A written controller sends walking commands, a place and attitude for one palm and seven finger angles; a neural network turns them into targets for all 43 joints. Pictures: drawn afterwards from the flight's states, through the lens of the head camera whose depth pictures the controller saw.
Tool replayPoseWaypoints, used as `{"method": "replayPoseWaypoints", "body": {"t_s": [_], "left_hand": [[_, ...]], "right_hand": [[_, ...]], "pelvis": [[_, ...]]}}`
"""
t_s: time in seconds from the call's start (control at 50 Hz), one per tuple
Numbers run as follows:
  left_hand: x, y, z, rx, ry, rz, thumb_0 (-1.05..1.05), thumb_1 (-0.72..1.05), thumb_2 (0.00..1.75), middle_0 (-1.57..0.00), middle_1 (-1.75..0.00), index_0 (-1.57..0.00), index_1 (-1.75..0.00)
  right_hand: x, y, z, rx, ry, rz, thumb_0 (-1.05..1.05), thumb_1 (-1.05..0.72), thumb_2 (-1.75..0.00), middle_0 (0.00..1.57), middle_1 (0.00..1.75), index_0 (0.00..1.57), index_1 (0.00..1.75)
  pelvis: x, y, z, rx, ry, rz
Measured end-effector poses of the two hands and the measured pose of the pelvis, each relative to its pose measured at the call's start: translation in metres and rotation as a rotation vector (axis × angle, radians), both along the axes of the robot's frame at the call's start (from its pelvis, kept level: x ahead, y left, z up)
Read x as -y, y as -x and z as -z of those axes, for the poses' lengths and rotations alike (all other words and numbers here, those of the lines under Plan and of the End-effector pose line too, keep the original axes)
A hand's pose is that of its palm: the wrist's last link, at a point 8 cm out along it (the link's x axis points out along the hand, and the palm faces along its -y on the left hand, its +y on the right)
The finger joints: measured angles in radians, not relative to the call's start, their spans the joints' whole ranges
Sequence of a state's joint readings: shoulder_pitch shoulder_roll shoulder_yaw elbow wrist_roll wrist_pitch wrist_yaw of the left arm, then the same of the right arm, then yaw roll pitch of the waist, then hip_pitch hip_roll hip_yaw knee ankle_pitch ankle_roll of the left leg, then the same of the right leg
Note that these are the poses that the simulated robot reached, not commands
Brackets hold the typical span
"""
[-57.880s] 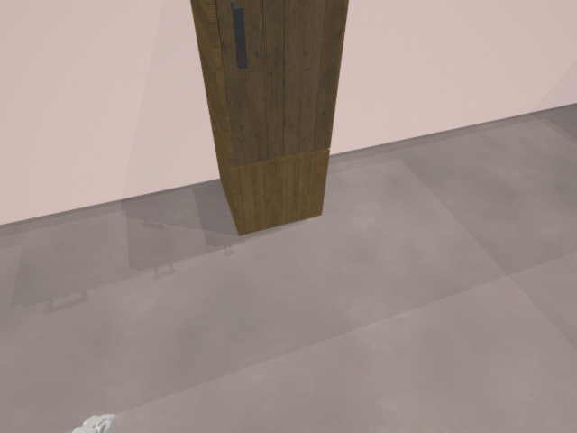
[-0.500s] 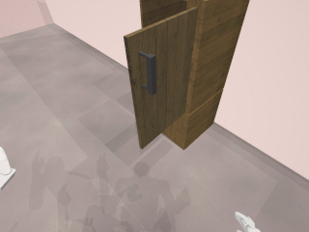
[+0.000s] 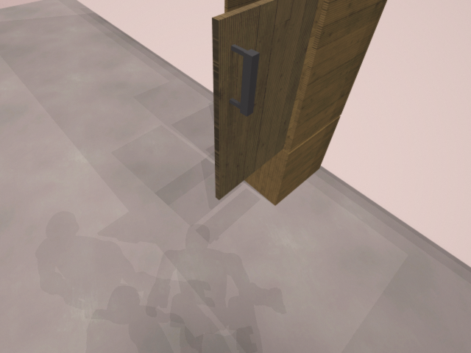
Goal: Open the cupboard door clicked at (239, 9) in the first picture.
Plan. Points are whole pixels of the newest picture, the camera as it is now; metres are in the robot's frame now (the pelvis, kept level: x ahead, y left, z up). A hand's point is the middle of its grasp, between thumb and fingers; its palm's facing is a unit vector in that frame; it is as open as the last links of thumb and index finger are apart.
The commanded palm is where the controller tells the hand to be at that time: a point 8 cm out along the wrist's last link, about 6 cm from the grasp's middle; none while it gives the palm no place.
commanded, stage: let the arm hang, fingers relaxed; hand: left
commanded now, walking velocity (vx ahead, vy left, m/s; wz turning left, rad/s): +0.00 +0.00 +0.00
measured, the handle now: (241, 81) +0.65 +0.02 +0.12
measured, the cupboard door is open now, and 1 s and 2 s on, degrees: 93 93 93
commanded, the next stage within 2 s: look to check the result in 0.78 s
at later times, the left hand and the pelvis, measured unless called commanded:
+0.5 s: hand out of the picture -0.02 +0.21 -0.16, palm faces +0.02 -0.96 -0.27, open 7.4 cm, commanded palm none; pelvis +0.00 +0.01 +0.01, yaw +0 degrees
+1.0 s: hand out of the picture +0.06 +0.19 -0.16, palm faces -0.01 -0.97 -0.23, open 7.4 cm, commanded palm none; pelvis +0.03 -0.01 +0.01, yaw -1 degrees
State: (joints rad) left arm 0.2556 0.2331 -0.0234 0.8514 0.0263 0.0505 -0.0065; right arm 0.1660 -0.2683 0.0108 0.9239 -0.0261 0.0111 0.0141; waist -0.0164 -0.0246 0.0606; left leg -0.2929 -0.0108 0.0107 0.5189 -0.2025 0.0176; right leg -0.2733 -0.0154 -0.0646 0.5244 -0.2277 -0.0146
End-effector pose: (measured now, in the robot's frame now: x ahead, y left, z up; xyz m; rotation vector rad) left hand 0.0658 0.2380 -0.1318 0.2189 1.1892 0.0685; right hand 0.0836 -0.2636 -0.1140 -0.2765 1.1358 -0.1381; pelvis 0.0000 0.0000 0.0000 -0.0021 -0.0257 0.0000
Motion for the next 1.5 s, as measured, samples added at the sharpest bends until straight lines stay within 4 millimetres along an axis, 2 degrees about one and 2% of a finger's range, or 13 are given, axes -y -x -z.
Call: {"method": "replayPoseWaypoints", "body": {"t_s": [0.08, 0.16, 0.22, 0.3, 0.38, 0.48, 0.62, 0.74, 0.94, 1.32, 1.5], "left_hand": [[0.015, 0.065, 0.015, -0.180, 0.055, -0.065, 0.01, 0.91, 0.90, -0.20, -0.30, -0.20, -0.30], [0.016, 0.111, 0.014, -0.297, 0.056, -0.121, 0.01, 0.91, 0.90, -0.20, -0.30, -0.20, -0.30], [0.010, 0.130, 0.009, -0.344, 0.030, -0.149, 0.01, 0.91, 0.90, -0.20, -0.30, -0.20, -0.30], [-0.003, 0.136, 0.003, -0.355, -0.014, -0.165, 0.01, 0.91, 0.90, -0.20, -0.30, -0.20, -0.30], [-0.013, 0.124, 0.000, -0.321, -0.049, -0.162, 0.00, 0.91, 0.90, -0.20, -0.30, -0.20, -0.30], [-0.017, 0.096, -0.002, -0.246, -0.067, -0.144, 0.00, 0.91, 0.90, -0.19, -0.30, -0.20, -0.30], [-0.007, 0.055, -0.001, -0.159, -0.049, -0.108, 0.00, 0.91, 0.90, -0.19, -0.30, -0.20, -0.30], [0.005, 0.032, 0.001, -0.129, -0.022, -0.091, 0.00, 0.91, 0.90, -0.20, -0.30, -0.20, -0.30], [0.008, 0.016, 0.000, -0.148, -0.020, -0.086, 0.00, 0.91, 0.90, -0.20, -0.30, -0.20, -0.30], [-0.007, -0.013, -0.013, -0.136, -0.086, -0.096, 0.00, 0.91, 0.90, -0.20, -0.30, -0.20, -0.30], [-0.005, -0.033, -0.014, -0.104, -0.086, -0.084, 0.00, 0.91, 0.90, -0.20, -0.30, -0.20, -0.30]], "right_hand": [[-0.006, 0.046, 0.006, -0.152, -0.001, 0.036, 0.01, -0.90, -0.90, 0.20, 0.29, 0.20, 0.30], [-0.018, 0.081, 0.013, -0.247, -0.022, 0.073, 0.01, -0.90, -0.90, 0.20, 0.29, 0.20, 0.30], [-0.028, 0.098, 0.018, -0.287, -0.048, 0.094, 0.01, -0.90, -0.90, 0.20, 0.29, 0.20, 0.30], [-0.042, 0.110, 0.025, -0.306, -0.087, 0.116, 0.01, -0.90, -0.90, 0.20, 0.29, 0.20, 0.30], [-0.052, 0.113, 0.030, -0.299, -0.119, 0.130, 0.01, -0.90, -0.90, 0.20, 0.29, 0.20, 0.30], [-0.056, 0.109, 0.034, -0.279, -0.140, 0.138, 0.00, -0.90, -0.90, 0.20, 0.29, 0.20, 0.30], [-0.048, 0.098, 0.032, -0.251, -0.130, 0.146, 0.00, -0.90, -0.90, 0.20, 0.29, 0.20, 0.30], [-0.035, 0.089, 0.027, -0.248, -0.104, 0.149, 0.00, -0.90, -0.90, 0.20, 0.29, 0.20, 0.30], [-0.021, 0.066, 0.022, -0.248, -0.074, 0.138, 0.00, -0.90, -0.90, 0.20, 0.29, 0.20, 0.30], [0.001, -0.005, 0.018, -0.169, -0.053, 0.086, 0.00, -0.90, -0.90, 0.20, 0.29, 0.20, 0.30], [0.016, -0.022, 0.012, -0.143, -0.025, 0.079, 0.00, -0.90, -0.90, 0.20, 0.29, 0.20, 0.30]], "pelvis": [[-0.001, 0.004, -0.003, 0.006, 0.008, -0.006], [-0.004, 0.006, -0.004, 0.008, 0.012, -0.008], [-0.006, 0.006, -0.005, 0.008, 0.013, -0.007], [-0.007, 0.007, -0.005, 0.010, 0.010, -0.003], [-0.008, 0.007, -0.005, 0.013, 0.006, 0.002], [-0.007, 0.005, -0.005, 0.012, 0.001, 0.007], [-0.004, 0.001, -0.006, 0.006, -0.004, 0.013], [0.000, -0.007, -0.007, 0.001, -0.005, 0.013], [0.005, -0.022, -0.010, -0.003, -0.003, 0.013], [0.013, -0.049, -0.013, -0.007, -0.006, 0.011], [0.018, -0.056, -0.013, -0.006, -0.006, 0.012]]}}
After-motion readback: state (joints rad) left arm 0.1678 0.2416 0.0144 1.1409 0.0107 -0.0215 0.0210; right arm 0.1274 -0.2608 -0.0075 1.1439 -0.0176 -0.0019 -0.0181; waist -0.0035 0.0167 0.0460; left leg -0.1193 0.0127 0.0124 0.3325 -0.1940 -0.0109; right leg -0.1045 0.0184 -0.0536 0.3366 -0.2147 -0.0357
